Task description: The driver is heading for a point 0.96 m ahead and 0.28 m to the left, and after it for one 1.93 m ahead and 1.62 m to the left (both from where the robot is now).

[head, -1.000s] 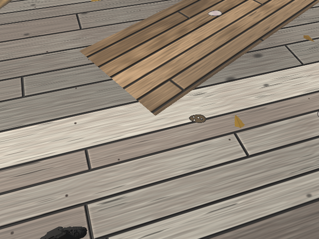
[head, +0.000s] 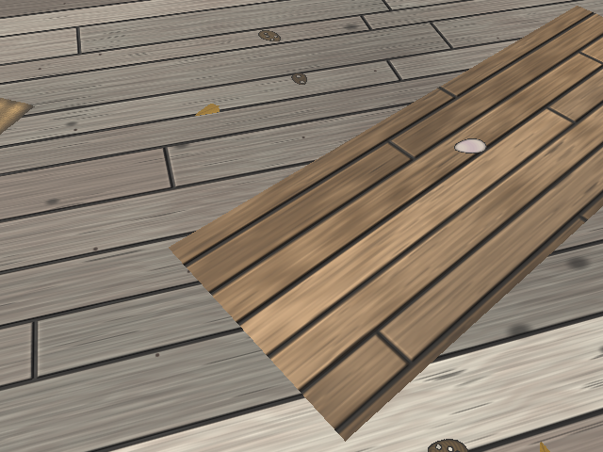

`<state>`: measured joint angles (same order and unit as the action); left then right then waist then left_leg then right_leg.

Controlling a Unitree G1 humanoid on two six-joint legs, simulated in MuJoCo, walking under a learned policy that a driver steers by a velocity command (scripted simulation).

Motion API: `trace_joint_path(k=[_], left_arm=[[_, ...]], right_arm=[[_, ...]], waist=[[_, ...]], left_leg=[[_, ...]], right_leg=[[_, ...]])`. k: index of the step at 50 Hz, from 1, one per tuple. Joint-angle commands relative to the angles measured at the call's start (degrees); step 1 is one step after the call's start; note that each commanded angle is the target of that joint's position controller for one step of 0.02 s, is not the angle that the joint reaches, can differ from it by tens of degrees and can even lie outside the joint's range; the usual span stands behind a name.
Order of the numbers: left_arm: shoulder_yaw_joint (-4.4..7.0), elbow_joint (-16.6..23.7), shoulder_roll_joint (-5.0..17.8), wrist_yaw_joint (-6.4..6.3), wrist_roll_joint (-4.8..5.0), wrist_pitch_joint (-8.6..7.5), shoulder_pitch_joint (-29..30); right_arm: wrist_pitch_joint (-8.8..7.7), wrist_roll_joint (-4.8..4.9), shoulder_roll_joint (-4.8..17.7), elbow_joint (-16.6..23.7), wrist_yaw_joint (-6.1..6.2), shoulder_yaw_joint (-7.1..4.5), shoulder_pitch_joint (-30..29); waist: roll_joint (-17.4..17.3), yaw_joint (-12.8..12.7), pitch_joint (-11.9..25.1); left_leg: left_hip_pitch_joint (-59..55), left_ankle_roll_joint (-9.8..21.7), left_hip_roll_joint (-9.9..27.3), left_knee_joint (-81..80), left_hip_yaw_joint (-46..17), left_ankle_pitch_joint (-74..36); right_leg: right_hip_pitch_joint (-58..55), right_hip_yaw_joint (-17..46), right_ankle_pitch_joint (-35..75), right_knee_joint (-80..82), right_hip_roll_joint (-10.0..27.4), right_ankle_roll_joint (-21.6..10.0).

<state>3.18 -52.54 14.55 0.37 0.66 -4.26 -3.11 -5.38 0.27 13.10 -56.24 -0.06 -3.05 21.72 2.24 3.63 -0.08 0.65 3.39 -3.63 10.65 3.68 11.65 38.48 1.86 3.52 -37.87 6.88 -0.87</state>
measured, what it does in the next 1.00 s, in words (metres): walks ahead, turning left: right foot, then left foot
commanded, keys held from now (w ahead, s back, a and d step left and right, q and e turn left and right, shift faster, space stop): w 0.14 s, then w+q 0.86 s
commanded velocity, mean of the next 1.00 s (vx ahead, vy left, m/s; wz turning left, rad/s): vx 0.50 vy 0.00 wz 0.38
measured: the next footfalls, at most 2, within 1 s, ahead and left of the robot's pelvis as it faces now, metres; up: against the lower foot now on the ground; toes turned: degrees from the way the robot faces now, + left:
right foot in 0.16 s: +0.29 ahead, -0.15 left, +0.00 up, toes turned -3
left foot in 0.74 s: +0.55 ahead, +0.12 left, +0.00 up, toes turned +20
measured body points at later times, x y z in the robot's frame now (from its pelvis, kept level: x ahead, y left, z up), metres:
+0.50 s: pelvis +0.28 -0.06 +0.00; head +0.29 -0.06 +0.45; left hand +0.26 +0.20 -0.14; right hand +0.44 -0.31 -0.12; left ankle +0.40 +0.14 -0.67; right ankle +0.25 -0.15 -0.75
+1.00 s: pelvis +0.55 +0.06 +0.00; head +0.57 +0.08 +0.45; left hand +0.61 +0.38 -0.10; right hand +0.72 -0.17 -0.12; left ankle +0.52 +0.11 -0.75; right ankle +0.73 -0.08 -0.68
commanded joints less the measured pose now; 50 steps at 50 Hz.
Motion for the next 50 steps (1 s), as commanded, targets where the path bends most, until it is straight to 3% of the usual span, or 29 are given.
trace_joint_path(k=[1, 5, 7, 8, 9, 10, 11, 12, 13, 14, 16, 18, 20, 25, 28, 31, 34, 35, 36, 37, 38, 39, 40, 41, 42, 43, 46, 48, 50], left_arm=[[-0.01, 4.6, 2.4, 0.69, 0.35, -0.85, 7.3], [0.28, 6.3, 4.0, 1.94, 0.63, -1.66, 8.8], [1.60, 4.6, 6.4, 1.98, 0.54, -1.92, 1.7], [3.13, 1.5, 9.1, 1.60, 0.36, -1.95, -7.9], [4.42, -0.5, 13.6, 0.95, -0.49, -1.94, -19.0], [4.81, -1.8, 16.1, 1.21, -0.44, -1.60, -22.0], [3.23, -1.3, 10.6, 1.15, -0.13, -1.76, -20.9], [2.54, -0.5, 8.3, 0.87, -0.09, -2.04, -16.0], [1.94, 0.5, 6.7, 0.86, -0.37, -2.29, -11.1], [1.53, 0.6, 4.9, 0.98, -0.74, -2.54, -8.2], [1.17, -0.1, 3.1, 1.00, -1.54, -2.87, -6.8], [1.57, -1.0, 4.5, 0.53, -1.50, -3.16, -7.6], [1.98, -1.5, 5.8, -0.19, -1.69, -3.17, -8.6], [2.12, -1.6, 7.0, -1.48, -1.55, -2.50, -10.3], [2.39, -2.4, 7.9, -1.90, -1.00, -1.70, -14.0], [2.80, -3.0, 8.9, -1.94, -0.37, -0.30, -16.4], [3.50, -1.7, 11.3, -2.33, 0.22, 0.85, -14.2], [3.71, -1.2, 12.1, -2.50, 0.31, 1.30, -13.2], [3.68, -0.7, 12.4, -2.55, 0.60, 1.59, -11.7], [3.30, 0.3, 11.6, -2.55, 0.08, 1.21, -11.7], [0.44, 3.2, 1.5, -1.37, -1.98, -0.47, -17.1], [0.68, 4.9, 5.1, -0.38, 0.54, -3.38, -12.0], [1.42, 6.6, 7.7, 0.12, 2.60, -4.84, -5.9], [1.27, 6.6, 7.4, -0.07, 2.12, -5.42, -5.2], [1.74, 5.8, 7.7, -0.51, 0.61, -5.20, -5.5], [2.31, 5.5, 8.5, -0.58, 0.00, -4.36, -7.0], [2.33, 6.5, 6.7, -0.80, -1.15, -2.17, -6.7], [1.92, 8.3, 5.6, -1.07, -1.57, -1.73, -2.1], [1.46, 9.6, 4.6, -0.85, -1.45, -1.83, 2.3]], right_arm=[[-0.18, 0.43, 9.2, 1.0, 0.47, -1.93, 2.5], [0.99, 0.74, 10.1, -0.2, 0.95, -2.59, 2.9], [1.55, 0.76, 10.8, 0.3, 1.07, -2.80, 0.6], [1.81, 0.59, 9.3, 0.7, 1.00, -2.19, 0.3], [1.77, -0.37, 7.4, 2.2, 0.94, -1.13, 0.8], [0.63, 0.10, -0.6, 1.9, 0.36, 0.99, 8.2], [-0.51, 1.67, 5.8, 1.5, 0.34, -0.50, 4.0], [-1.10, 2.92, 8.8, 3.4, 0.39, -1.47, -1.1], [-1.05, 2.79, 8.7, 3.9, 0.88, -1.59, -3.5], [-0.58, 2.02, 8.1, 3.9, 1.27, -2.06, -4.5], [1.11, 1.97, 5.4, 3.2, 1.15, -2.23, -1.8], [2.34, 2.00, 4.0, 3.8, 1.14, -2.26, -2.4], [2.87, 1.57, 4.3, 5.1, 1.12, -2.51, -5.3], [2.38, 1.01, 3.5, 8.1, -0.30, -2.14, -12.8], [2.36, 0.83, 2.4, 10.9, -1.41, -1.33, -19.2], [2.45, 1.03, 2.3, 13.9, -2.63, -1.01, -22.9], [2.76, 1.19, 4.9, 15.4, -3.52, -2.13, -20.2], [2.88, 1.39, 6.7, 14.8, -3.57, -3.09, -15.5], [2.89, 1.55, 9.6, 13.0, -3.22, -4.68, -7.2], [3.32, 1.42, 14.3, 10.8, -1.95, -6.81, 1.8], [3.03, 1.59, 20.1, 10.6, -1.41, -7.55, 1.0], [2.27, 0.57, 16.6, 12.2, -1.60, -6.18, 3.5], [1.56, 0.04, 12.9, 11.9, -1.63, -5.18, 1.6], [1.06, 0.46, 10.7, 12.6, -1.60, -4.56, -2.5], [0.92, 0.55, 8.8, 13.7, -1.61, -3.94, -7.0], [0.79, 0.10, 7.7, 14.8, -1.38, -3.39, -9.3], [0.59, 0.40, 9.6, 15.1, -0.48, -3.60, -8.7], [0.66, 0.53, 11.3, 14.9, 0.37, -4.04, -6.7], [1.03, 0.77, 11.4, 14.7, 0.85, -4.09, -5.2]], waist=[[-5.6, 0.4, -4.8], [-6.4, -0.9, -4.7], [-7.9, -5.3, 0.0], [-6.9, -9.5, 5.5], [-0.5, -12.7, 14.2], [14.2, -8.7, 21.5], [7.9, -11.0, 19.0], [6.2, -10.0, 11.1], [2.0, -7.9, 6.9], [1.2, -6.3, 3.7], [3.3, -3.6, 2.1], [2.5, -2.9, 0.0], [1.1, -3.1, -1.6], [0.2, -4.8, -3.5], [-0.9, -7.3, -5.5], [-0.7, -8.0, -6.5], [2.5, -4.4, -2.6], [3.6, -1.3, 0.3], [3.0, 3.4, 4.6], [-1.8, 7.3, 9.6], [-17.0, -0.2, 13.4], [-11.8, 2.8, 21.0], [-8.7, 3.8, 13.4], [-4.3, 1.2, 8.6], [-1.8, -1.4, 5.3], [-2.3, -3.5, 4.5], [-2.4, -5.1, 2.5], [-3.3, -3.9, 0.8], [-4.9, -2.3, 0.0]], left_leg=[[1.4, 7.7, 15.8, -3.8, -6.7, -12.6], [-5.9, 6.6, 19.1, 1.2, -7.3, -19.3], [-5.8, 5.1, 17.9, 9.5, -5.8, -35.5], [-1.2, 3.5, 14.8, 20.4, -4.2, -38.7], [12.0, 1.4, 10.8, 38.9, -2.1, -21.9], [34.2, -2.0, 0.3, 58.0, -3.9, 19.0], [39.7, -0.8, 2.5, 64.8, -12.4, 21.8], [42.9, 0.1, 5.2, 65.4, -11.6, 16.8], [40.4, 0.1, 8.4, 62.9, -10.1, 11.2], [38.0, 0.0, 10.2, 60.0, -9.9, 7.7], [32.4, 0.1, 12.1, 57.2, -10.3, 4.3], [33.9, -0.3, 12.5, 55.2, -10.2, 1.9], [37.8, -1.0, 12.5, 51.7, -10.9, -2.9], [39.4, -1.6, 11.3, 36.9, -7.5, -15.2], [41.0, -1.0, 10.7, 30.8, -4.2, -15.9], [42.9, 0.3, 9.6, 27.4, -1.5, -10.8], [33.8, 3.1, 4.9, 26.6, 3.2, -2.7], [27.3, 4.5, 2.6, 26.7, 4.4, -0.2], [15.5, 6.5, 0.3, 22.7, 4.5, -3.0], [-1.6, 9.4, 3.8, 19.6, -4.3, -3.6], [-20.8, 19.6, 18.7, 16.1, -35.7, 1.1], [-25.3, 22.9, 23.4, 6.7, -52.0, 6.9], [-21.2, 19.2, 21.7, 5.6, -43.5, 2.6], [-12.7, 16.9, 19.1, 5.9, -35.7, -2.6], [-3.8, 15.2, 16.8, 5.4, -29.8, -8.5], [1.9, 14.6, 15.4, 4.3, -26.5, -12.8], [9.7, 14.5, 13.4, 1.9, -22.2, -18.2], [12.0, 13.6, 11.7, 1.4, -19.6, -18.8], [13.4, 11.4, 9.2, 2.0, -17.3, -15.7]], right_leg=[[-0.3, -1.7, 2.2, 5.0, -1.7, -0.3], [-1.3, -1.8, -5.0, 8.6, -2.6, -2.8], [-13.1, -4.6, -7.6, 9.8, -5.9, -4.6], [-26.9, -4.7, -6.4, 10.0, -6.6, -6.3], [-45.6, 7.9, -6.2, 8.6, 4.6, -10.1], [-63.1, 34.4, -17.3, 15.5, 17.2, -18.3], [-60.1, 36.3, -22.9, 19.5, 15.7, -15.7], [-52.5, 27.2, -20.6, 20.7, 14.4, -12.9], [-43.9, 20.4, -15.8, 22.5, 12.5, -11.4], [-37.3, 15.2, -12.9, 24.8, 10.7, -10.4], [-30.9, 8.3, -10.5, 28.2, 8.2, -9.4], [-28.7, 3.6, -7.0, 30.3, 7.9, -9.7], [-29.3, 0.2, -4.2, 31.3, 8.0, -9.8], [-32.3, -8.3, 0.2, 32.0, 6.4, -8.0], [-37.2, -11.0, 2.3, 31.2, 7.9, -7.7], [-44.1, -12.8, 8.5, 27.4, 9.9, -7.4], [-46.4, -15.3, 33.4, 17.8, 10.5, -5.7], [-45.8, -15.8, 40.8, 10.5, 10.2, -5.1], [-42.1, -16.7, 40.4, -0.5, 8.5, -3.6], [-29.4, -16.7, 24.9, -17.2, 6.0, -0.8], [-2.7, -12.1, -32.4, -37.8, -6.1, 2.6], [4.9, 2.0, -38.0, -45.0, -8.9, 1.7], [10.0, 3.5, -32.6, -43.8, -5.7, -0.2], [8.2, 3.4, -27.3, -38.6, -2.9, -1.1], [3.9, 3.1, -24.8, -33.5, -1.1, -0.7], [-0.6, 3.5, -23.1, -30.4, 0.2, -0.2], [-4.0, 2.0, -19.9, -22.2, 0.1, 2.6], [-3.0, 1.1, -13.3, -14.1, -1.0, 4.1], [-4.8, 0.7, -5.1, -4.5, -3.0, 4.4]])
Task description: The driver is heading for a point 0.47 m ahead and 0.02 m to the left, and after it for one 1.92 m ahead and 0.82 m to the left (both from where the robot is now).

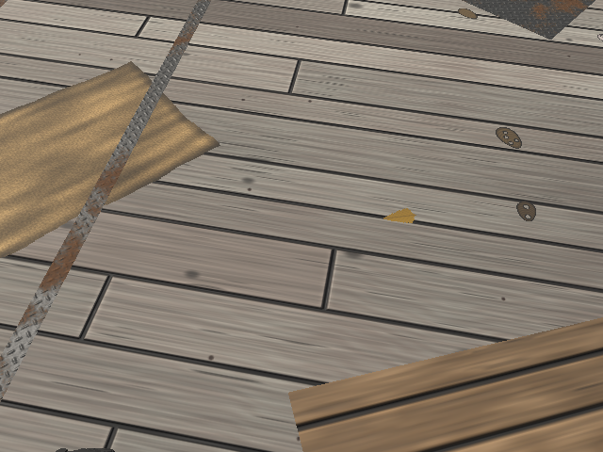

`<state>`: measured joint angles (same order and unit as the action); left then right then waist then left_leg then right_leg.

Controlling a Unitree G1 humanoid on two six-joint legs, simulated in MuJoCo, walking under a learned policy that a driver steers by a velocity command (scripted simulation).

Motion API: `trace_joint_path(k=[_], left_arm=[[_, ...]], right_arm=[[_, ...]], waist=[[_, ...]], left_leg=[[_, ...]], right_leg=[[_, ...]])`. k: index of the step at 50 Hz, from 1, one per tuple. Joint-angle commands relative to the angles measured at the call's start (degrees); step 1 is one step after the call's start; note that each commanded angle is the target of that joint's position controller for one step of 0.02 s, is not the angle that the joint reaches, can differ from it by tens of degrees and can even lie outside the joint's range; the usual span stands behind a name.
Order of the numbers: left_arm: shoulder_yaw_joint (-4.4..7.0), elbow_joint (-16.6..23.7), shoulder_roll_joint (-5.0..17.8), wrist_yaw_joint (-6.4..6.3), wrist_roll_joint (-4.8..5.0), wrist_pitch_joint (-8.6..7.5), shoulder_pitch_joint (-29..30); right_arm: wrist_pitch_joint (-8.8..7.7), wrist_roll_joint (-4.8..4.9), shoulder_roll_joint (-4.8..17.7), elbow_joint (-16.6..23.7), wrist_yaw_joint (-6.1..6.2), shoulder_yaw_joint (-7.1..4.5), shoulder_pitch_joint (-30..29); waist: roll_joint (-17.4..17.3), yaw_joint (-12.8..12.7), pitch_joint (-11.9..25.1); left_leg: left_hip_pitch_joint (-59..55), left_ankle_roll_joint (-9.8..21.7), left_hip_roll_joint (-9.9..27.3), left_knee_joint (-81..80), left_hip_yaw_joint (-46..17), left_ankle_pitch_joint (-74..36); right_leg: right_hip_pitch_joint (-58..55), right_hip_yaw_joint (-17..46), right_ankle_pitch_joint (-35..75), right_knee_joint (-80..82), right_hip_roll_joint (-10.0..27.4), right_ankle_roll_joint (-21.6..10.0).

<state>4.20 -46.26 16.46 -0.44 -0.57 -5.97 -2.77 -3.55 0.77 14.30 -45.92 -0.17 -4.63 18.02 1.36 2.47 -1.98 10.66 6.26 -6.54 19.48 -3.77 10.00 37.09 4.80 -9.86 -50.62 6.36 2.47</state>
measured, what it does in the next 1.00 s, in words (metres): walks ahead, turning left: right foot, then left foot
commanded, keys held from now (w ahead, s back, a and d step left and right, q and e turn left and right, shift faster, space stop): w+q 0.94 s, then w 0.06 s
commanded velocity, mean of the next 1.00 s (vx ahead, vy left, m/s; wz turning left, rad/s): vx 0.50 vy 0.00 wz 0.59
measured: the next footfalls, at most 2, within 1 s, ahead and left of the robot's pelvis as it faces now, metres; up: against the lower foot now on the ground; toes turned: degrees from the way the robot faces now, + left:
right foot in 0.22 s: +0.32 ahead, -0.14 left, +0.00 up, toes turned +11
left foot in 0.74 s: +0.50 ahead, +0.20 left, +0.00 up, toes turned +30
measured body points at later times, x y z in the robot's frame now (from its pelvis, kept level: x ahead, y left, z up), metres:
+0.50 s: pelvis +0.28 -0.04 +0.00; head +0.30 -0.03 +0.45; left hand +0.24 +0.25 -0.12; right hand +0.51 -0.26 -0.10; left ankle +0.31 +0.14 -0.67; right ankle +0.28 -0.15 -0.75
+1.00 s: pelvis +0.51 +0.13 +0.00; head +0.53 +0.16 +0.45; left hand +0.51 +0.45 -0.10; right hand +0.74 -0.06 -0.10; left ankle +0.47 +0.18 -0.75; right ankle +0.70 +0.02 -0.67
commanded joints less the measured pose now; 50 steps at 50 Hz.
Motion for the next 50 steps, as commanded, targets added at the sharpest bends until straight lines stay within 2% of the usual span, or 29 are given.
trace_joint_path(k=[1, 5, 8, 10, 11, 12, 13, 14, 15, 16, 17, 18, 20, 23, 28, 32, 34, 35, 36, 37, 38, 39, 40, 41, 42, 43, 45, 48, 50], left_arm=[[0.20, 4.0, 2.3, 0.18, -0.03, -0.26, 3.8], [0.15, 6.6, 3.4, 1.02, 0.95, -0.86, 8.8], [0.75, 7.3, 5.5, 1.75, 1.13, -1.89, 8.3], [1.64, 5.7, 7.1, 1.68, 1.02, -2.64, 1.7], [2.51, 4.5, 9.3, 1.39, 0.10, -2.98, -5.5], [3.39, 3.6, 12.7, 0.86, -0.55, -2.74, -15.0], [3.96, 1.6, 15.1, 1.43, -0.40, -1.89, -17.8], [2.51, 3.1, 8.8, 1.46, 0.88, -1.51, -15.4], [1.67, 3.8, 5.7, 1.12, 1.02, -0.90, -12.7], [1.31, 4.0, 5.4, 1.06, 0.35, -0.42, -9.8], [0.97, 3.6, 4.4, 1.00, 0.02, -0.24, -8.4], [0.70, 3.4, 3.9, 0.89, -0.28, -0.32, -7.7], [1.00, 2.5, 4.4, 0.94, 0.19, -0.86, -8.0], [1.83, 1.5, 6.8, 0.76, 0.33, -1.15, -8.8], [2.15, 0.6, 8.7, 0.35, 0.64, -0.12, -10.3], [2.69, -0.5, 10.8, 0.31, 1.66, 1.15, -13.5], [3.14, -0.5, 12.4, 0.13, 2.23, 1.90, -13.2], [3.43, -0.4, 13.4, -0.10, 2.50, 2.30, -13.0], [3.45, -0.2, 13.6, -0.32, 2.73, 2.80, -12.3], [2.74, 0.1, 11.9, -0.60, 2.32, 2.83, -12.8], [0.67, 2.3, 5.4, -0.33, -0.48, 2.29, -15.2], [-0.69, 5.1, 3.7, 0.35, 0.04, 0.09, -15.7], [0.68, 6.3, 9.2, 1.05, 2.39, -1.33, -8.8], [0.42, 7.1, 9.0, 1.32, 2.99, -2.11, -6.7], [0.30, 6.3, 8.2, 0.83, 1.72, -2.28, -6.9], [0.76, 5.8, 8.9, 0.55, 0.59, -1.86, -7.6], [0.93, 5.7, 8.4, 0.72, 0.15, -0.49, -9.1], [0.26, 6.4, 6.0, 0.57, -0.45, 0.61, -6.5], [-0.47, 7.0, 4.5, 0.85, -0.33, 0.60, -2.8]], right_arm=[[-0.62, 0.34, 10.2, 4.3, 1.05, -2.52, -0.7], [-0.17, 0.64, 9.9, 3.1, 1.00, -2.48, 2.6], [0.45, 0.57, 9.7, 3.2, 1.49, -2.43, 3.1], [0.83, 0.42, 9.0, 4.1, 1.66, -2.15, 1.5], [0.66, 0.11, 6.8, 5.2, 1.45, -1.26, 0.4], [0.51, -0.54, 4.0, 6.8, 1.51, -0.36, 1.4], [-0.06, 1.30, 2.9, 8.1, 1.38, 0.36, 9.6], [0.16, 1.86, 8.9, 6.3, 1.47, -0.67, 8.4], [0.50, 1.28, 11.1, 7.1, 1.32, -1.26, 2.2], [0.68, 0.65, 10.3, 7.8, 1.37, -1.30, -0.6], [0.76, 0.24, 9.5, 8.4, 1.17, -1.45, -2.1], [1.05, 0.62, 8.4, 8.7, 0.82, -1.43, -1.6], [1.69, 1.05, 6.0, 9.5, 0.52, -0.93, -1.6], [2.04, 0.62, 5.3, 11.4, 0.40, -0.55, -4.5], [1.32, 0.62, 4.1, 13.3, -1.27, 0.27, -11.8], [1.42, 0.84, 4.3, 16.0, -2.59, 0.39, -17.2], [1.62, 0.55, 5.9, 16.6, -2.96, -0.36, -16.3], [1.83, 0.34, 7.3, 16.3, -2.92, -1.13, -13.5], [1.98, 0.39, 9.4, 14.6, -2.75, -2.45, -6.4], [2.35, 0.56, 13.0, 11.7, -1.92, -4.46, 3.7], [2.73, 0.91, 18.9, 10.7, -0.67, -5.72, 8.1], [1.60, 0.66, 20.8, 13.2, -1.22, -5.17, 6.4], [0.76, 0.24, 15.4, 12.9, -1.79, -3.63, 6.3], [0.20, 0.17, 13.4, 12.3, -1.80, -2.92, 4.5], [0.03, 0.25, 12.0, 12.7, -1.68, -2.40, 0.5], [0.00, -0.12, 10.4, 13.4, -1.51, -1.81, -2.8], [-0.14, -0.66, 10.0, 14.1, -1.02, -1.53, -5.1], [-0.39, -0.40, 11.0, 12.8, 0.13, -1.70, -3.6], [-0.34, -0.25, 10.7, 11.6, 0.67, -1.52, -2.1]], waist=[[-4.8, -0.3, 1.7], [-6.7, 1.9, 1.5], [-7.9, 0.9, 2.0], [-9.5, -2.9, 4.2], [-8.2, -6.4, 9.9], [-0.3, -9.0, 18.3], [20.1, -4.8, 23.0], [11.9, -6.0, 16.9], [6.0, -7.3, 9.7], [2.3, -6.0, 6.0], [2.4, -4.9, 3.2], [3.4, -3.7, 2.4], [4.6, -3.2, 2.0], [2.8, -3.3, 1.6], [2.0, -6.0, -0.1], [2.3, -7.3, -2.2], [3.5, -5.5, -1.0], [4.6, -3.5, 1.2], [4.2, 0.9, 5.0], [2.0, 5.8, 10.2], [-11.2, 4.1, 14.4], [-16.8, 1.3, 24.2], [-8.6, 4.6, 20.5], [-7.6, 3.4, 13.3], [-2.6, 0.5, 9.3], [-3.2, -1.7, 7.1], [-4.5, -3.9, 6.1], [-3.9, -3.7, 4.4], [-4.7, -1.9, 3.4]], left_leg=[[4.0, 7.5, 11.3, -6.4, -9.4, -12.0], [1.3, 5.8, 12.6, -3.5, -13.2, -6.9], [-4.0, 5.2, 14.6, 1.8, -18.4, -6.6], [-4.1, 3.7, 13.1, 7.3, -19.4, -11.4], [-0.2, 1.7, 10.1, 17.0, -16.8, -12.6], [11.4, -1.4, 4.8, 34.1, -10.2, -1.5], [29.3, -4.0, 0.8, 49.3, -6.3, 25.9], [35.1, -4.7, 5.6, 55.7, -7.9, 22.7], [36.0, -5.0, 7.5, 56.4, -5.8, 17.3], [33.7, -5.0, 9.5, 54.8, -4.3, 13.3], [32.3, -4.9, 11.1, 52.3, -4.3, 10.8], [29.7, -4.7, 12.5, 50.6, -4.0, 9.5], [29.1, -5.0, 13.6, 47.9, -2.6, 8.3], [31.9, -6.1, 14.4, 41.9, -2.3, 2.8], [29.0, -5.8, 13.2, 26.2, 1.9, -10.5], [28.0, -4.0, 11.7, 19.0, 5.1, -7.7], [24.1, -1.9, 9.2, 17.1, 7.5, -2.0], [19.4, -0.6, 6.9, 16.8, 9.3, 1.0], [9.9, 1.2, 4.2, 13.9, 10.7, 0.1], [-6.2, 3.5, 2.9, 11.7, 8.9, -3.2], [-24.3, 9.1, 16.4, 11.1, -13.3, -3.1], [-34.1, 19.0, 26.3, 0.6, -44.3, 7.9], [-32.3, 15.5, 25.0, -2.2, -39.3, 8.8], [-24.9, 13.4, 22.9, -2.2, -30.9, 5.3], [-16.1, 11.4, 20.3, -2.2, -24.9, 0.1], [-9.3, 10.5, 18.4, -3.0, -20.7, -6.0], [-2.5, 10.9, 16.8, -5.3, -18.0, -11.4], [1.9, 10.7, 15.0, -6.4, -12.9, -15.5], [2.3, 8.9, 13.3, -6.4, -9.8, -14.2]], right_leg=[[-4.8, -2.4, 11.8, 12.4, -3.5, 0.9], [-7.5, -1.7, 15.3, 20.4, -5.6, 0.0], [-8.9, -0.7, 9.2, 23.6, -6.2, -1.5], [-17.7, -2.1, 6.9, 26.6, -6.9, -3.7], [-30.0, 0.9, 7.5, 25.2, -2.7, -6.4], [-47.5, 13.6, 3.6, 24.8, 7.9, -10.7], [-59.5, 39.7, -8.0, 30.9, 18.5, -18.5], [-55.7, 38.6, -18.9, 32.7, 17.5, -16.8], [-47.7, 28.1, -17.3, 33.4, 14.8, -14.1], [-40.1, 21.6, -11.2, 34.9, 12.4, -12.8], [-35.0, 17.1, -5.7, 36.2, 10.8, -12.7], [-31.6, 12.7, -2.4, 37.8, 9.1, -12.2], [-29.6, 7.4, 1.9, 40.3, 8.6, -13.1], [-30.7, 1.7, 8.7, 42.1, 9.4, -14.3], [-33.0, -8.9, 13.6, 42.0, 7.3, -11.8], [-38.5, -11.9, 16.3, 40.2, 9.6, -10.3], [-41.2, -14.0, 30.4, 35.0, 10.2, -9.2], [-41.9, -15.2, 40.6, 29.6, 10.0, -8.6], [-40.5, -16.9, 47.0, 19.7, 8.8, -7.5], [-32.0, -18.1, 42.2, 5.9, 6.7, -5.4], [-10.9, -18.0, 2.5, -14.5, 1.3, -2.4], [4.3, -5.0, -25.7, -28.5, -8.2, -1.1], [10.7, 0.6, -21.2, -30.3, -5.0, -2.0], [11.7, -0.4, -16.2, -26.6, -2.9, -3.1], [8.0, -0.3, -12.2, -21.6, -0.6, -3.0], [3.9, -0.2, -9.9, -17.3, 0.8, -2.6], [-0.7, -0.5, -7.6, -13.8, 1.1, -1.3], [-0.8, -1.9, -1.3, -5.6, -0.1, 1.1], [-1.6, -2.3, 7.1, 3.5, -0.8, 1.6]])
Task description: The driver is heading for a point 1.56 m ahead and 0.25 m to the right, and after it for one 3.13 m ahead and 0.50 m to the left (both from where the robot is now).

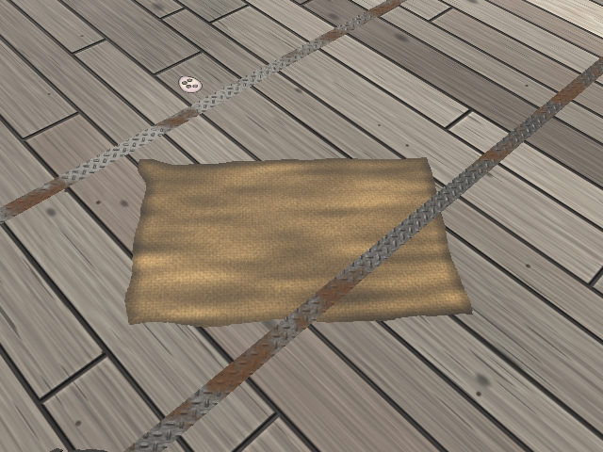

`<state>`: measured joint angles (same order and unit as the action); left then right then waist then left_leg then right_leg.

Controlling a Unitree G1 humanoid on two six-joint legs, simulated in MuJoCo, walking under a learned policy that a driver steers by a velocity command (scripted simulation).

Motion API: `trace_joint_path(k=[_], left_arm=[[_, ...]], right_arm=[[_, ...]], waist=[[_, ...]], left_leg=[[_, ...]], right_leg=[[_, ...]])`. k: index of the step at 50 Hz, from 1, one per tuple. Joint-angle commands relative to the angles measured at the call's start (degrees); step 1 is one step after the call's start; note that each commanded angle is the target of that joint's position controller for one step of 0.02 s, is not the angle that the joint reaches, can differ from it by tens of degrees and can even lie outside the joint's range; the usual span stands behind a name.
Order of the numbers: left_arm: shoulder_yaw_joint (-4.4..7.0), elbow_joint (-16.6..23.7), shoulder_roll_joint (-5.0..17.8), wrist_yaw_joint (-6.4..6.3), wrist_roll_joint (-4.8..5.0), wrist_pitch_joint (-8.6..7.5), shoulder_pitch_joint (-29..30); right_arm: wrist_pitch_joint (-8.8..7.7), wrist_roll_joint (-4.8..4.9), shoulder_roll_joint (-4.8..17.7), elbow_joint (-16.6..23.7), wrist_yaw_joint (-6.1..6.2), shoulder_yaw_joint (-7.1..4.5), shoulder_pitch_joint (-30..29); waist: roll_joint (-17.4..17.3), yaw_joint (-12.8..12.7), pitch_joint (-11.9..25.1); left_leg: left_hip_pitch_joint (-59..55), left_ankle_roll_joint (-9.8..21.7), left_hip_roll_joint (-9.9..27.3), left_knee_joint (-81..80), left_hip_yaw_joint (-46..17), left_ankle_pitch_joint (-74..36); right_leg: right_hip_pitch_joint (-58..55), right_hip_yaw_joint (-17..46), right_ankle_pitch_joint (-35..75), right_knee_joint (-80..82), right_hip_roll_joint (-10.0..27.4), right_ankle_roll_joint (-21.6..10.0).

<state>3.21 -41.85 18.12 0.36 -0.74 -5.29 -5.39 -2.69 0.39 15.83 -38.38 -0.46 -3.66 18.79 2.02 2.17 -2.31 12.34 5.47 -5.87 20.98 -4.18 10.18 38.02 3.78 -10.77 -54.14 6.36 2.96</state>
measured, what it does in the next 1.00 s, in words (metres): walks ahead: right foot, then left foot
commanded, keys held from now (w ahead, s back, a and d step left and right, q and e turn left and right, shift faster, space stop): w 0.68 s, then no key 0.32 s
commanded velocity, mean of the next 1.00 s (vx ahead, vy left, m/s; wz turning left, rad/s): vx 0.43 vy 0.00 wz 0.11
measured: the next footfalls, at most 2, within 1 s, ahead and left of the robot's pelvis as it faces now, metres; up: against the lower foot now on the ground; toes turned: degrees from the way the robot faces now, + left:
right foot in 0.24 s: +0.32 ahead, -0.15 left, +0.00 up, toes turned +3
left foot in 0.76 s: +0.60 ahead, +0.12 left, +0.00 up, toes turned +5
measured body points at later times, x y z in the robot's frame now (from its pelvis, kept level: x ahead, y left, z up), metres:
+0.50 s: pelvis +0.28 -0.06 +0.00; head +0.31 -0.07 +0.45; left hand +0.31 +0.21 -0.12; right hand +0.46 -0.31 -0.10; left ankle +0.33 +0.11 -0.67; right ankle +0.28 -0.15 -0.75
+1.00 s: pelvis +0.51 +0.02 -0.01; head +0.55 +0.04 +0.44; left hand +0.60 +0.30 -0.13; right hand +0.66 -0.23 -0.11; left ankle +0.56 +0.11 -0.75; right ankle +0.54 -0.14 -0.70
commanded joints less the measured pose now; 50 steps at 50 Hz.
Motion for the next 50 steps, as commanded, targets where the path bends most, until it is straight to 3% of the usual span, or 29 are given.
trace_joint_path(k=[1, 4, 8, 10, 11, 12, 13, 14, 15, 16, 17, 18, 19, 22, 25, 29, 32, 35, 36, 37, 38, 39, 40, 41, 42, 43, 44, 47, 50], left_arm=[[0.18, 2.9, 2.2, 0.30, -0.01, -0.23, 1.8], [-0.18, 4.2, 2.1, 1.14, 0.83, -0.74, 6.9], [0.47, 5.7, 4.2, 2.04, 1.03, -1.45, 8.7], [0.88, 5.5, 4.9, 2.15, 1.02, -1.71, 6.2], [1.50, 4.4, 5.7, 1.96, 0.81, -1.89, 1.9], [2.48, 2.8, 7.8, 1.66, 0.32, -2.09, -5.1], [3.36, 1.9, 11.5, 1.46, -0.33, -2.15, -14.3], [4.14, -0.5, 13.5, 1.97, 0.05, -1.49, -19.1], [2.73, -0.4, 8.4, 2.10, 1.86, -1.29, -19.2], [2.06, 0.1, 6.3, 1.72, 1.76, -0.89, -15.4], [1.63, 0.8, 5.7, 1.53, 0.92, -0.49, -12.2], [1.25, 0.9, 4.8, 1.48, 0.42, -0.38, -10.2], [0.85, 1.1, 3.9, 1.37, -0.04, -0.56, -9.2], [0.94, 0.1, 4.5, 1.16, 0.80, -1.06, -9.7], [1.50, -1.0, 6.5, 0.58, 1.10, -0.72, -11.2], [1.56, -2.6, 7.3, 0.24, 1.72, 0.06, -14.3], [1.65, -4.2, 7.8, 0.17, 2.01, 0.84, -17.4], [1.96, -5.2, 8.5, -0.25, 2.07, 1.94, -17.6], [2.08, -5.2, 9.0, -0.49, 1.92, 2.30, -16.9], [2.06, -4.9, 9.1, -0.77, 2.02, 2.59, -15.5], [1.48, -4.3, 7.8, -0.98, 1.63, 2.52, -15.5], [-0.04, -2.1, 4.0, -1.05, -0.56, 1.95, -16.5], [-1.54, -3.8, -0.3, -0.37, 0.16, 1.29, -25.9], [0.10, -5.2, 6.4, -0.20, 1.48, 1.24, -22.8], [0.47, -3.4, 7.2, -0.21, 2.42, 1.45, -17.0], [0.30, -3.1, 6.1, -0.61, 1.84, 1.93, -14.2], [0.52, -3.0, 5.7, -1.00, 1.13, 2.80, -13.2], [-0.03, -4.2, 2.2, -1.74, 0.86, 5.17, -16.9], [-0.39, -3.8, 1.5, -2.29, 0.21, 5.78, -14.0]], right_arm=[[-1.16, 0.18, 9.0, 3.4, 1.06, -2.37, -2.0], [-1.26, 0.38, 9.7, 1.3, 1.00, -2.36, 1.2], [-0.78, 0.57, 9.6, -0.9, 0.96, -2.36, 3.6], [-0.22, 0.48, 9.9, -1.5, 1.05, -2.51, 3.3], [0.01, 0.53, 9.6, -1.3, 1.09, -2.35, 2.2], [0.09, 0.19, 8.1, -1.0, 1.09, -1.71, 1.8], [-0.09, -0.80, 5.8, 0.3, 1.29, -0.65, 3.6], [-0.97, 0.59, 2.3, 0.1, 1.26, 0.31, 10.6], [-1.40, 1.19, 7.3, -0.4, 1.08, -0.44, 7.1], [-1.57, 1.58, 9.2, 0.9, 0.86, -0.99, 0.6], [-1.76, 0.85, 8.7, 1.8, 0.87, -0.77, -3.2], [-1.88, 0.13, 8.0, 2.2, 0.80, -0.91, -4.7], [-1.76, 0.06, 7.2, 2.0, 0.68, -0.95, -3.7], [-1.12, 0.06, 4.7, 1.5, 0.66, -0.43, -2.7], [-1.32, -0.35, 3.4, 2.9, 0.66, 0.24, -7.8], [-2.08, 0.10, 2.1, 4.0, -0.23, 0.83, -15.0], [-2.51, 0.67, 2.5, 5.4, -1.15, 0.79, -19.6], [-2.94, 0.52, 3.7, 6.3, -2.00, 0.34, -20.6], [-3.11, 0.08, 4.7, 5.7, -2.06, -0.14, -18.2], [-3.33, -0.60, 6.1, 3.9, -1.89, -0.98, -12.4], [-3.49, -1.37, 8.8, 1.9, -1.48, -2.00, -5.4], [-3.25, -2.79, 13.5, 0.9, -0.82, -2.80, 2.6], [-2.55, -2.22, 14.0, 0.2, -1.04, -2.63, 3.1], [-1.74, -1.01, 9.8, 0.5, -1.11, -1.84, 2.9], [-1.54, -0.50, 8.1, 0.6, -0.99, -1.05, -1.6], [-1.50, -0.46, 6.4, 0.4, -0.99, -0.42, -5.4], [-1.46, -0.58, 4.9, 0.4, -1.10, 0.05, -8.6], [-2.01, -2.19, 4.5, -0.8, -1.32, 0.18, -13.6], [-1.77, -2.02, 5.8, -2.8, -0.74, -0.13, -14.3]], waist=[[-5.8, -0.6, 3.3], [-6.5, 2.0, 1.6], [-7.4, 2.4, 0.1], [-8.8, 0.9, 0.3], [-8.8, -1.7, 2.3], [-7.4, -5.0, 7.9], [-0.4, -7.5, 17.2], [17.1, -5.4, 22.6], [10.5, -7.4, 18.3], [5.1, -7.7, 10.4], [0.9, -6.5, 6.2], [0.2, -5.1, 3.4], [1.8, -3.5, 3.3], [3.3, -2.2, 3.3], [1.7, -3.4, 2.1], [1.8, -6.2, 0.7], [1.9, -7.7, -0.6], [2.7, -6.4, -1.1], [3.3, -4.7, 0.6], [3.3, -1.3, 4.4], [2.1, 1.8, 10.0], [-7.2, 3.2, 19.8], [-19.6, -0.1, 28.6], [-11.4, 2.6, 27.2], [-9.5, 1.7, 18.0], [-5.4, 0.0, 13.4], [-4.8, -1.9, 10.2], [-8.3, -6.2, 9.4], [-8.7, -5.4, 10.1]], left_leg=[[1.1, 8.7, 11.9, -7.8, -8.1, -12.6], [0.6, 7.6, 12.8, -7.7, -8.6, -7.1], [-7.5, 6.9, 16.8, -3.4, -12.9, -8.4], [-10.2, 5.8, 17.7, -0.8, -13.9, -14.5], [-10.3, 4.7, 16.0, 3.5, -12.6, -22.4], [-7.9, 3.0, 12.7, 12.8, -9.8, -27.1], [3.4, 0.2, 7.8, 30.1, -6.1, -15.1], [23.0, -3.9, -0.3, 48.0, -3.0, 20.3], [30.5, -3.8, 2.4, 53.9, -7.3, 22.5], [33.3, -3.6, 5.2, 54.3, -5.3, 17.4], [31.9, -3.6, 7.8, 52.0, -2.8, 12.9], [30.3, -3.7, 9.6, 48.3, -2.1, 9.9], [27.2, -3.8, 11.0, 45.9, -2.0, 7.9], [25.3, -5.1, 12.0, 40.2, -0.2, 6.2], [27.2, -6.3, 12.7, 30.6, 0.9, -1.7], [23.4, -6.4, 10.8, 16.9, 3.0, -13.0], [22.8, -5.7, 9.6, 12.0, 3.5, -14.0], [21.8, -3.6, 8.4, 8.1, 3.3, -9.0], [17.8, -2.7, 7.1, 6.8, 4.1, -8.0], [9.3, -1.3, 5.2, 4.4, 5.7, -10.9], [-3.0, 0.6, 7.1, 4.2, 4.7, -20.7], [-22.9, 5.5, 20.2, 10.3, -8.5, -42.7], [-36.3, 15.6, 31.9, 8.5, -27.3, -47.3], [-31.5, 13.6, 28.6, 6.2, -25.1, -41.0], [-24.3, 11.3, 25.9, 4.9, -17.1, -40.6], [-16.7, 9.8, 23.1, 3.0, -12.9, -40.3], [-9.6, 9.0, 21.3, 0.8, -9.9, -38.5], [4.1, 8.9, 18.3, -3.6, -3.0, -38.6], [5.6, 8.4, 17.4, -4.6, -0.6, -33.4]], right_leg=[[-4.1, -1.6, 12.1, 11.4, -1.5, 1.1], [-7.3, -2.1, 18.5, 19.2, -3.2, 0.3], [-5.1, -1.4, 12.4, 24.1, -3.9, -2.8], [-7.9, -2.6, 7.4, 25.5, -4.7, -4.7], [-13.8, -4.3, 7.4, 27.6, -6.1, -6.1], [-25.1, -3.1, 10.2, 26.7, -4.5, -8.3], [-42.8, 8.9, 12.4, 24.1, 5.6, -13.2], [-58.1, 35.0, -2.4, 32.4, 15.3, -21.1], [-57.1, 39.0, -15.3, 36.4, 15.1, -19.6], [-49.9, 30.7, -15.2, 37.4, 13.5, -17.3], [-42.3, 24.6, -9.8, 38.4, 11.3, -16.3], [-36.7, 20.7, -4.4, 39.9, 9.3, -16.2], [-33.5, 17.6, -0.1, 41.1, 7.7, -15.8], [-30.4, 11.6, 8.3, 43.8, 6.3, -16.8], [-30.7, 7.0, 13.8, 45.5, 5.7, -16.6], [-31.0, 1.6, 14.4, 45.5, 3.6, -14.3], [-34.4, 2.2, 13.7, 44.3, 5.5, -14.1], [-39.5, 2.8, 20.4, 40.2, 7.5, -12.5], [-40.7, 2.1, 28.5, 36.4, 6.9, -11.4], [-40.2, 0.4, 37.8, 29.6, 4.9, -9.8], [-36.0, -1.6, 37.4, 20.1, 1.7, -7.4], [-21.8, -3.5, 15.1, 1.8, -2.9, -4.3], [-6.1, -0.1, -28.3, -15.1, -10.3, -1.5], [-4.0, 5.0, -27.9, -19.2, -7.8, -1.4], [-0.4, 2.7, -24.8, -18.5, -5.5, -1.3], [-1.2, 1.0, -21.0, -15.1, -3.1, -0.8], [-4.1, 0.6, -18.3, -11.3, -1.5, -0.2], [-17.5, -0.8, -12.6, -1.9, -1.1, 1.4], [-21.7, -1.4, -5.7, 8.6, -1.4, 1.1]])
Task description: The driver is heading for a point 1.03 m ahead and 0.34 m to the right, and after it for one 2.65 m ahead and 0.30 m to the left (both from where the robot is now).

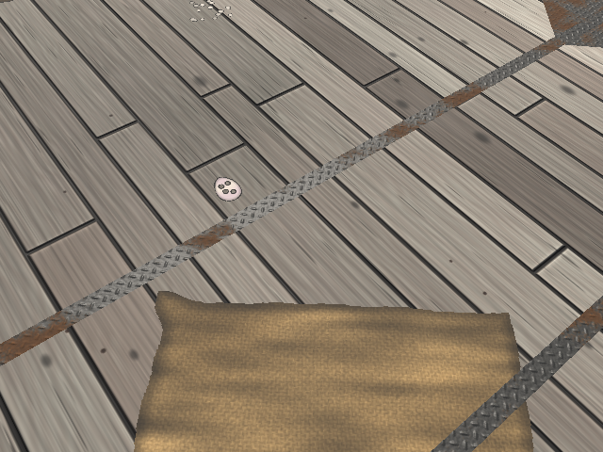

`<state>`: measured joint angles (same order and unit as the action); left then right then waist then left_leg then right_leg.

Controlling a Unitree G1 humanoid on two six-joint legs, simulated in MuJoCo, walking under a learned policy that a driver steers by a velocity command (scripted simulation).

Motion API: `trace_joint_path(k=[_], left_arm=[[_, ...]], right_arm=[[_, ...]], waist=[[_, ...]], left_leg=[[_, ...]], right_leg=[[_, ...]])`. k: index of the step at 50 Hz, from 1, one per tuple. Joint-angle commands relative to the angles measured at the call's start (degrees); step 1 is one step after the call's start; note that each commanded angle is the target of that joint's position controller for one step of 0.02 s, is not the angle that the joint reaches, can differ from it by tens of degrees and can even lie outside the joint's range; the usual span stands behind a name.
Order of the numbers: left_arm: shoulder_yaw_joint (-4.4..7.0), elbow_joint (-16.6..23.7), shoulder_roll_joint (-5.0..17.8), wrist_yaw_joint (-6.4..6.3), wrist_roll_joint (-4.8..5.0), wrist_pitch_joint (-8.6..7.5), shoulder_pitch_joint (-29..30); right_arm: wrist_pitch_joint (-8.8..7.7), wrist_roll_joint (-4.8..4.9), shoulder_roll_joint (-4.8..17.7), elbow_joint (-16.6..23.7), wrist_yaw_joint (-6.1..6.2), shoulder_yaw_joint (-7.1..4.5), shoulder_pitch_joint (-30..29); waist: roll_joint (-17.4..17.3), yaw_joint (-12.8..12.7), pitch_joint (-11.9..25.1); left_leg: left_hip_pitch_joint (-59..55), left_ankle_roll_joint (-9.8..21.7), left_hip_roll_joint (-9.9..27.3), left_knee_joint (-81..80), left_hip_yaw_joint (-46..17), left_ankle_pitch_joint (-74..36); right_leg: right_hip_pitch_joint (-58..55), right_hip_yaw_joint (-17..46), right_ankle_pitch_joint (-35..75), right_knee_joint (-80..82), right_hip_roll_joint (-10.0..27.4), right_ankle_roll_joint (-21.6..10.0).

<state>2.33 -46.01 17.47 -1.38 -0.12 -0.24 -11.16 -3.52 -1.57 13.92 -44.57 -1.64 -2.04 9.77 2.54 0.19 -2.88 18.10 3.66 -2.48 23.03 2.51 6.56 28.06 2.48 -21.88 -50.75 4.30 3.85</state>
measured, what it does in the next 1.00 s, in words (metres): walks ahead: right foot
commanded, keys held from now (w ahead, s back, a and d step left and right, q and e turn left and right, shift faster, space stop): no key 0.48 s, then w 0.52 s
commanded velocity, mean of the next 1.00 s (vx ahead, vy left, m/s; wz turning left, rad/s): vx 0.19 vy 0.00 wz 0.00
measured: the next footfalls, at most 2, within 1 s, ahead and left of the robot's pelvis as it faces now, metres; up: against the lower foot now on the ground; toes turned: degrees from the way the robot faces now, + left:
right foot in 0.14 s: +0.13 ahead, -0.15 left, +0.00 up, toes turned -3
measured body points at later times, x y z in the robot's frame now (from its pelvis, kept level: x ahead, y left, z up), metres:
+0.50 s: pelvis +0.07 -0.02 +0.00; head +0.08 -0.02 +0.45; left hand +0.17 +0.23 -0.13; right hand +0.17 -0.29 -0.14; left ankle +0.06 +0.09 -0.74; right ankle +0.07 -0.16 -0.74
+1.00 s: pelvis +0.21 -0.05 +0.01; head +0.23 -0.07 +0.45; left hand +0.15 +0.20 -0.13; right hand +0.38 -0.31 -0.12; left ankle +0.33 +0.10 -0.69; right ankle +0.10 -0.15 -0.74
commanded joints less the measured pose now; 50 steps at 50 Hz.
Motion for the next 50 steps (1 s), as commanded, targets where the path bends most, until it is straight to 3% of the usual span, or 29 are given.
trace_joint_path(k=[1, 4, 6, 7, 8, 9, 10, 11, 15, 24, 25, 27, 29, 31, 32, 34, 36, 37, 38, 39, 40, 41, 43, 44, 48, 50], left_arm=[[0.64, 0.4, 2.6, -0.61, -0.38, 0.96, -7.1], [1.08, 0.9, 3.5, -0.59, -0.36, 1.52, -3.7], [1.09, 0.9, 3.1, -0.53, -1.14, 1.36, -2.9], [1.21, 1.5, 4.3, -0.67, -1.59, 1.17, -2.2], [1.72, 2.3, 7.5, -0.96, -1.33, 1.04, -1.2], [2.19, 1.3, 8.4, -0.85, -0.61, 1.05, 0.6], [1.65, 1.5, 5.1, -0.37, -0.53, 0.83, 1.4], [1.09, 1.1, 3.3, -0.15, -0.95, 0.47, 1.6], [1.01, -0.7, 3.4, -0.03, -0.44, -0.84, 0.4], [0.95, -4.1, 3.2, -0.43, -0.13, -0.33, 1.1], [0.89, -5.1, 2.7, -0.44, -0.07, -0.20, 0.1], [1.22, -6.0, 3.0, -0.47, 0.50, 0.13, -0.2], [1.08, -5.6, 2.3, -0.55, 0.76, -0.53, 0.9], [0.75, -4.7, 0.6, -0.10, 1.14, -2.41, 2.8], [0.72, -4.2, 0.2, 0.28, 1.40, -3.32, 3.7], [0.92, -4.4, 0.4, 1.14, 1.52, -4.71, 3.4], [1.63, -8.2, 1.0, 1.69, 1.68, -5.18, -5.1], [2.72, -10.8, 3.7, 1.54, 1.46, -5.11, -11.8], [4.71, -12.8, 10.5, 1.72, 1.58, -5.22, -18.7], [3.77, -12.8, 8.4, 2.20, 0.90, -5.61, -20.8], [2.47, -12.0, 4.6, 2.12, 0.33, -6.00, -17.4], [2.08, -10.9, 3.3, 2.20, 0.22, -6.24, -14.6], [1.23, -10.3, 1.9, 2.34, 0.59, -5.98, -12.0], [0.87, -10.5, 1.2, 2.24, 0.34, -5.54, -12.4], [1.07, -10.7, 3.4, 0.88, 0.06, -4.66, -13.5], [1.39, -11.1, 4.7, 0.43, 0.09, -4.72, -14.4]], right_arm=[[-0.63, 0.04, 8.0, 2.5, 0.65, -1.77, -4.7], [0.36, 0.34, 7.7, 0.6, 0.91, -1.38, -4.2], [0.82, 0.88, 6.1, -0.5, 0.91, -0.61, -4.2], [0.85, 0.64, 4.7, -1.5, 0.91, -0.07, -2.2], [0.76, -0.06, 4.6, -2.2, 0.90, -0.06, 0.9], [1.04, 0.23, 4.1, -2.8, 1.21, -0.07, 3.4], [1.47, 0.17, 5.5, -3.1, 1.61, -0.21, 0.9], [1.91, 0.46, 5.8, -3.0, 1.94, -0.40, -0.5], [2.63, 0.68, 5.8, -4.9, 2.48, -0.54, -0.3], [3.45, 1.38, 5.8, -9.7, 2.91, -0.85, -1.0], [3.59, 1.45, 5.5, -10.7, 2.96, -0.81, 0.1], [3.93, 2.10, 6.7, -11.7, 3.02, -1.34, 0.6], [3.41, 2.63, 7.7, -11.9, 3.11, -1.71, 1.4], [1.87, 3.09, 10.1, -13.1, 2.97, -2.39, 5.2], [1.14, 3.12, 11.5, -13.6, 2.87, -2.84, 6.1], [-0.03, 3.08, 11.1, -13.3, 2.62, -2.88, 4.6], [-0.05, 3.65, 10.0, -11.6, 2.18, -2.64, -1.3], [-0.20, 3.51, 8.0, -9.9, 2.08, -2.03, -5.3], [-1.16, 2.79, 4.9, -7.4, 2.10, -1.27, -7.2], [-2.02, 2.45, 6.1, -7.1, 2.12, -1.54, -7.4], [-2.45, 3.55, 7.1, -8.0, 1.57, -1.98, -5.2], [-2.55, 4.32, 6.4, -8.9, 1.11, -1.82, -3.7], [-2.38, 3.77, 6.4, -9.0, 0.80, -2.22, -5.3], [-2.14, 3.50, 5.4, -8.9, 0.52, -2.16, -5.7], [-1.37, 2.67, 1.8, -6.2, 0.05, -0.98, -12.7], [-1.30, 2.84, 1.5, -4.7, -0.12, -0.51, -16.6]], waist=[[-9.0, -2.8, 10.8], [-8.3, -1.9, 8.3], [-6.9, -2.6, 6.0], [-5.0, -2.1, 5.0], [-0.1, 0.5, 4.4], [6.3, 2.8, 4.2], [4.8, 0.8, 3.0], [4.1, 0.6, 2.7], [1.4, 0.0, 4.7], [-2.2, -0.2, 5.1], [-2.4, -0.1, 6.2], [-3.7, 0.1, 3.3], [-5.9, 0.9, -2.4], [-10.6, 2.2, -5.0], [-12.6, 2.2, -5.9], [-11.9, 0.8, -5.6], [-9.6, -4.1, -2.6], [-4.4, -6.9, -1.3], [12.0, -7.9, 1.2], [13.0, -8.4, 2.6], [6.6, -5.4, 1.1], [4.2, -3.8, 1.0], [1.4, -2.6, -1.2], [2.6, -2.5, -1.2], [2.0, -3.3, -3.0], [2.9, -4.1, -4.0]], left_leg=[[-0.4, 10.0, 14.1, -7.0, -7.5, -25.0], [0.8, 8.6, 13.9, -7.9, -9.2, -5.8], [2.5, 5.4, 11.3, -6.6, -9.2, 7.1], [3.3, 2.7, 9.4, -5.1, -8.8, 11.3], [4.3, 0.3, 5.8, -2.4, -6.9, 15.2], [0.9, -1.3, 2.9, -2.0, -3.3, 13.7], [-2.8, -2.1, 2.8, -0.5, -2.6, 10.8], [-4.1, -1.9, 3.2, 0.2, -2.7, 8.6], [-5.8, -1.2, 4.3, 1.1, -3.6, 0.3], [-8.7, -1.7, 4.6, 2.0, -3.4, -6.4], [-9.3, -1.6, 4.0, 1.7, -2.7, -1.2], [-6.5, 0.1, 3.5, 1.3, -3.0, 17.6], [-3.5, 2.8, 6.7, -2.2, -8.3, 32.0], [-6.7, 7.3, 14.4, -7.8, -19.6, 37.3], [-8.1, 9.8, 18.6, -10.0, -25.4, 36.6], [-7.9, 10.4, 20.4, -9.1, -26.5, 27.1], [-0.7, 6.5, 15.4, -4.3, -17.0, 17.6], [6.0, 3.0, 10.3, 4.9, -9.5, 10.5], [16.9, -2.3, 0.9, 24.8, 1.2, 10.3], [26.3, -3.0, -0.1, 37.5, -3.3, 24.9], [29.9, -1.5, 3.3, 44.4, -6.7, 24.1], [30.6, -0.2, 5.4, 45.8, -6.6, 19.7], [30.3, 0.3, 8.6, 40.8, -5.2, 11.9], [27.7, -0.2, 8.9, 38.0, -4.0, 9.4], [22.5, -2.9, 6.8, 22.6, -0.5, 0.6], [17.6, -3.3, 5.2, 14.7, 0.8, -4.5]], right_leg=[[-12.7, -0.2, 7.6, 7.4, 0.5, 0.0], [-15.0, -0.4, 10.0, 13.9, 0.2, -1.3], [-19.4, -1.1, 14.5, 22.6, -0.5, -2.7], [-21.2, 1.6, 19.6, 26.0, 1.8, -3.7], [-22.0, 4.3, 25.1, 26.0, 5.1, -5.1], [-16.6, 4.1, 14.0, 26.2, 4.3, -6.6], [-12.4, 3.5, 7.9, 27.8, 2.5, -6.0], [-11.2, 2.9, 7.8, 28.1, 1.9, -5.0], [-15.5, 1.1, 19.3, 25.1, 0.6, -3.8], [-17.7, 0.0, 24.7, 24.2, -0.4, -4.4], [-18.2, -0.9, 19.4, 24.4, -1.1, -4.5], [-14.9, -2.7, 0.9, 22.7, -3.3, -5.6], [-8.1, -2.9, -10.3, 20.8, -4.0, -6.5], [-1.4, -5.3, -6.2, 13.2, -4.8, -6.4], [0.9, -5.4, -3.3, 10.4, -4.4, -6.9], [-0.7, -3.9, -3.1, 11.6, -2.9, -8.5], [-16.9, -4.7, 2.2, 22.3, -3.7, -9.8], [-25.8, 1.8, 3.6, 27.1, -0.5, -11.1], [-36.5, 21.2, 5.4, 34.5, 9.7, -16.5], [-42.0, 34.0, 11.8, 37.8, 16.8, -20.8], [-41.9, 29.4, 15.8, 35.9, 17.0, -19.9], [-40.9, 23.6, 17.8, 35.7, 14.9, -18.2], [-37.3, 14.6, 24.6, 38.1, 12.4, -15.3], [-35.3, 11.4, 26.8, 39.1, 10.7, -14.3], [-28.6, 4.2, 28.4, 42.8, 7.5, -14.0], [-25.0, 2.1, 25.6, 44.7, 6.7, -13.7]])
